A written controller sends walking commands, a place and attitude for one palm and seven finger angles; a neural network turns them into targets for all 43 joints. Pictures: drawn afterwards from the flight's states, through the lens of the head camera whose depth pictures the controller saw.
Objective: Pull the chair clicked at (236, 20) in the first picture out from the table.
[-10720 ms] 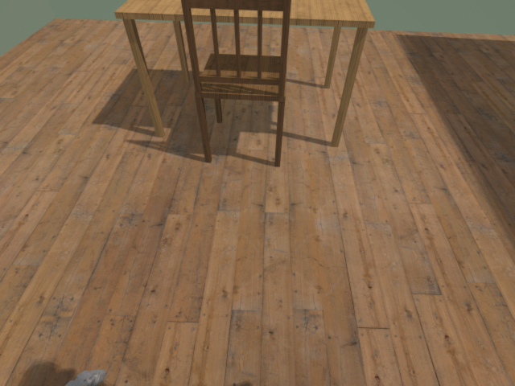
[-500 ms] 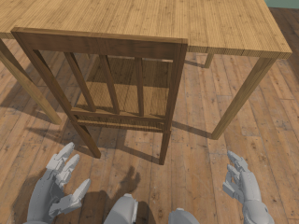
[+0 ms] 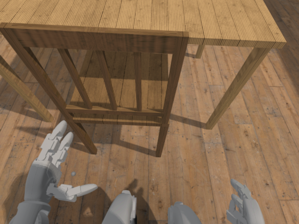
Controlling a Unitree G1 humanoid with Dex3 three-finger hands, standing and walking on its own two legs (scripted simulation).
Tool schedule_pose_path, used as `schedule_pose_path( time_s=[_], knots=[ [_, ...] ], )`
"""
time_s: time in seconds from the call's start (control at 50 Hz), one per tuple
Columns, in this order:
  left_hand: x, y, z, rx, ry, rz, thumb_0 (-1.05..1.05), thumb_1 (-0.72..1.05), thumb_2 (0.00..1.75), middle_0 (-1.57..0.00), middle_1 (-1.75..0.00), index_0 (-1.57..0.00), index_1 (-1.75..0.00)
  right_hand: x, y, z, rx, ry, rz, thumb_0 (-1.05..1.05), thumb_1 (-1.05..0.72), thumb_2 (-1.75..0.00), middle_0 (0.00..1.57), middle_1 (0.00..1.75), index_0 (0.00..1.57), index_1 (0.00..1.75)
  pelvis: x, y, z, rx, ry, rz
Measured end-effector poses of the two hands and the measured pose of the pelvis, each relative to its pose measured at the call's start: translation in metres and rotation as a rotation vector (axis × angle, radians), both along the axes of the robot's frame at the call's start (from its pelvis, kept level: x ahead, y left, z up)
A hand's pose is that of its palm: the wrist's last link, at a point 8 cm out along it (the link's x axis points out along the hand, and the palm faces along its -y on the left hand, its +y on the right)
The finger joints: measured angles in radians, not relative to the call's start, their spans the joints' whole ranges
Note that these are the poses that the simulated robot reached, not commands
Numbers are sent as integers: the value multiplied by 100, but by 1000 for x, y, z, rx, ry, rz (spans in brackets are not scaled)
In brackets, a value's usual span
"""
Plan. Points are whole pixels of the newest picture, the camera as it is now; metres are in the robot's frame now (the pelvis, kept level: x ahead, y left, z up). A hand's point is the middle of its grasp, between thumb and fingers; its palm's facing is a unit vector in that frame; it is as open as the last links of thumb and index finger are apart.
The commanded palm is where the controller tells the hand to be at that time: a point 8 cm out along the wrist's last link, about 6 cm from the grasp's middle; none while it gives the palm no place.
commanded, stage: raise the hand toward the chair's back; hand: left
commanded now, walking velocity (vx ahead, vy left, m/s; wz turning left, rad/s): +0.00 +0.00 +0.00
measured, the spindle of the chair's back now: (108, 84) +0.51 +0.16 +0.01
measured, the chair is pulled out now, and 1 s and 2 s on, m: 0.00 0.00 0.00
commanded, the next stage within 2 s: aim the fingers beside a spindle in 1.08 s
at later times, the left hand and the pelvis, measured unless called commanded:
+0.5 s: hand (58, 165) +0.24 +0.22 +0.06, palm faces +0.03 -1.00 -0.05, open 16.9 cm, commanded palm +0.22 +0.27 +0.07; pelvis +0.00 +0.01 +0.01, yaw +1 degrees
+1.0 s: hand (62, 160) +0.25 +0.21 +0.06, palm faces +0.02 -1.00 -0.06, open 16.9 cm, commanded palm +0.22 +0.26 +0.07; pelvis +0.00 +0.00 +0.01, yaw +1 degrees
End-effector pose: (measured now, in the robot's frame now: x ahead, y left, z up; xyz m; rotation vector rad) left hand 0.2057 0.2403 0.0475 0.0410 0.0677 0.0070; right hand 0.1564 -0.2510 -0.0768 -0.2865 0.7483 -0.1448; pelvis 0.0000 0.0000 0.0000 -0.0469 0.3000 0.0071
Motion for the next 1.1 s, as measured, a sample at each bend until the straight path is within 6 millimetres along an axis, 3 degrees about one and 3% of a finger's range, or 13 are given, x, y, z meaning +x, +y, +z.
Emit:
schedule_pose_path(
  time_s=[0.22,0.38,0.58,0.74,1.1],
  knots=[
    [1,15,8,8,-29,23,0,-34,36,-8,-10,-7,-11,34,29,17,17,-91,84,1,-90,-90,20,29,20,30,0,7,4,-18,-17,15],
    [5,24,12,9,-17,17,0,-46,32,-6,-9,-6,-9,39,47,19,47,-94,123,1,-90,-90,20,30,20,30,1,9,8,-24,-25,23],
    [18,35,16,9,-22,17,-1,-49,30,-6,-8,-6,-8,25,34,16,21,-47,102,1,-90,-90,20,30,20,30,4,7,11,-25,-26,23],
    [25,32,18,11,-16,6,-1,-50,30,-6,-8,-6,-8,16,19,19,1,-35,69,1,-90,-90,20,30,20,30,5,6,14,-19,-26,17],
    [21,20,19,16,-26,16,-1,-50,30,-6,-8,-6,-8,24,18,16,29,-65,87,1,-90,-90,20,30,20,30,3,-3,12,-8,-29,14]
  ],
)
